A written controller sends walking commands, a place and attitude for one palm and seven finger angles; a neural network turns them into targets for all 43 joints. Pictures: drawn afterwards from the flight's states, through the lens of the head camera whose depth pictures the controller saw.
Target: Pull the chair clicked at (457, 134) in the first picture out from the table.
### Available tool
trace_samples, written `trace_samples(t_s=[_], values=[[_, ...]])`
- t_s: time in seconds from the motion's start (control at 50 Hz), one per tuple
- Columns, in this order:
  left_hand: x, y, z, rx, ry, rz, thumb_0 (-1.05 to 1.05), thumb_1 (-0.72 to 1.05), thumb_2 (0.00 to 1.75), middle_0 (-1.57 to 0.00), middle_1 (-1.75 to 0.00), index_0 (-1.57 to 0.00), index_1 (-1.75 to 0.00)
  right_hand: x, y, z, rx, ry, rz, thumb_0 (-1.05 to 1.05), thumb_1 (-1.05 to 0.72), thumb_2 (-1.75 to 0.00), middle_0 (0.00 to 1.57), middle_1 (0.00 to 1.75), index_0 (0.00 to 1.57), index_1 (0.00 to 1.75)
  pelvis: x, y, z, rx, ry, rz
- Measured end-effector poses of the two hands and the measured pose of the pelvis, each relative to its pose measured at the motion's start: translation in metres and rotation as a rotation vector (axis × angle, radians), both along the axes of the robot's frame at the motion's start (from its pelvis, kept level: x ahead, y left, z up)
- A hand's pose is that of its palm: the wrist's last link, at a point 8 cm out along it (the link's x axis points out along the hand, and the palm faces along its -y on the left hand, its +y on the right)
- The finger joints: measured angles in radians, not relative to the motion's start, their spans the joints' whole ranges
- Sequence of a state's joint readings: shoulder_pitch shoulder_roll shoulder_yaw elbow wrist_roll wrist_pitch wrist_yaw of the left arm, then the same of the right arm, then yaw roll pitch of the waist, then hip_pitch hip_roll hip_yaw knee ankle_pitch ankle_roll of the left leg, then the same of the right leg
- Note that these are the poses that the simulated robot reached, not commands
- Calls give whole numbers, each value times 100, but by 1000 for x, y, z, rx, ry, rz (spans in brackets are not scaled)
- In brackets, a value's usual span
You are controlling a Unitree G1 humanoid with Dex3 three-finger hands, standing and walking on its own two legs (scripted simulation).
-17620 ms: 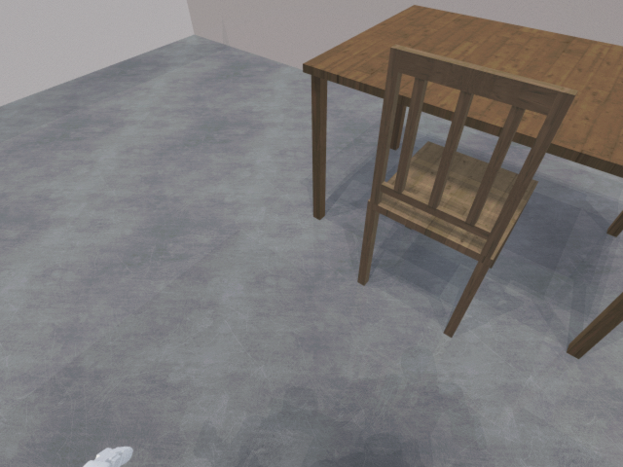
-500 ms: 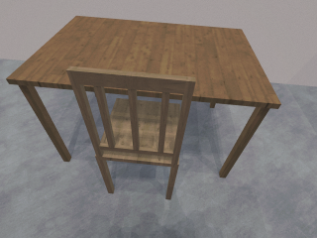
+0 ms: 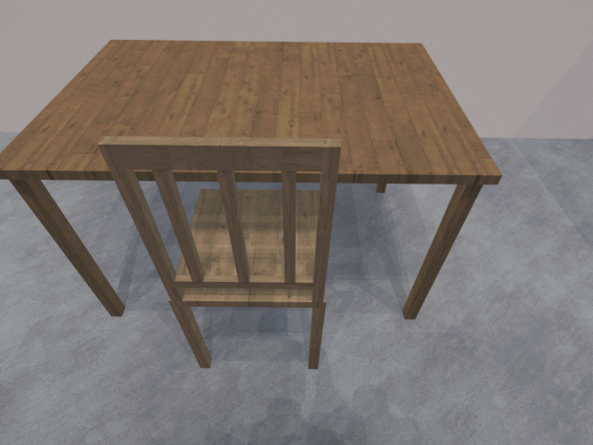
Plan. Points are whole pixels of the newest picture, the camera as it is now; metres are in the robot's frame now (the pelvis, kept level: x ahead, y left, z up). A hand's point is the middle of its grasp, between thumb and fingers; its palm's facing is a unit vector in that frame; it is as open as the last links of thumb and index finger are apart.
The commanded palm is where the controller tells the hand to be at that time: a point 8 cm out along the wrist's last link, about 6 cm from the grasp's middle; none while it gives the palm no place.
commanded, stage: look again from close up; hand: left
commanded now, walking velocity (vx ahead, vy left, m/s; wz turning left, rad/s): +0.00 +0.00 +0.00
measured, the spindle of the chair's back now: (236, 232) +0.53 +0.16 -0.07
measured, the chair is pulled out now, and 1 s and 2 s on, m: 0.00 0.00 0.00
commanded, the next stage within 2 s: none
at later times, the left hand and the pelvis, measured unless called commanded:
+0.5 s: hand out of the picture +0.01 +0.15 -0.17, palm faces +0.00 -0.99 -0.15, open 7.3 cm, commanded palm none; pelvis +0.04 +0.00 +0.01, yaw -1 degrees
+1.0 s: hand out of the picture +0.04 +0.13 -0.17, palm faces -0.02 -0.99 -0.16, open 7.3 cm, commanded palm none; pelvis +0.06 -0.02 +0.00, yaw -3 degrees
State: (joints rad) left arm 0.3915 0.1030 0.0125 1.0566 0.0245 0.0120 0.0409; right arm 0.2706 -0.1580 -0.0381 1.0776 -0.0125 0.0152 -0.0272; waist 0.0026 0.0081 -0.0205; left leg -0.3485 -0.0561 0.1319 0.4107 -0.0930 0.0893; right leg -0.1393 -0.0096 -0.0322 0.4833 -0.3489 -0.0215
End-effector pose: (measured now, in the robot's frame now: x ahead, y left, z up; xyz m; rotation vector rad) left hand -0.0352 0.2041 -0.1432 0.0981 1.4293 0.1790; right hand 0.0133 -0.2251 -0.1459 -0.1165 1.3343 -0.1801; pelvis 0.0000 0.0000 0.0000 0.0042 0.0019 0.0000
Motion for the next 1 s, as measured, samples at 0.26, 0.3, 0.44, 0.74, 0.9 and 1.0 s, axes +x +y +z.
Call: trace_samples(t_s=[0.26,0.3,0.44,0.74,0.9,1.0], values=[[14,-9,-7,-59,41,-55,1,91,90,-20,-30,-20,-30,-39,13,10,5,129,-58,1,-92,-90,19,30,20,30,17,-2,3,-11,2,-23],[22,-9,-6,-61,31,-56,1,91,90,-20,-30,-20,-30,-39,16,11,10,148,-54,1,-92,-90,20,30,20,30,19,-1,4,-6,11,-21],[37,-5,-1,-40,28,-56,0,91,90,-20,-30,-20,-30,-19,20,8,29,143,-40,1,-91,-90,20,30,20,30,30,0,6,5,31,-22],[60,-10,0,-19,29,-73,0,91,90,-20,-30,-20,-30,36,-6,7,-12,43,-17,2,-93,-90,20,30,20,30,55,-9,5,17,9,-41],[70,-18,-1,-20,16,-77,0,91,90,-20,-30,-20,-30,49,-13,7,-13,25,-7,1,-93,-90,20,30,20,30,62,-15,5,22,4,-44],[73,-20,0,-13,15,-79,0,91,90,-20,-30,-20,-30,51,-17,6,-9,28,-7,1,-93,-90,20,30,20,30,65,-20,4,24,0,-44]])
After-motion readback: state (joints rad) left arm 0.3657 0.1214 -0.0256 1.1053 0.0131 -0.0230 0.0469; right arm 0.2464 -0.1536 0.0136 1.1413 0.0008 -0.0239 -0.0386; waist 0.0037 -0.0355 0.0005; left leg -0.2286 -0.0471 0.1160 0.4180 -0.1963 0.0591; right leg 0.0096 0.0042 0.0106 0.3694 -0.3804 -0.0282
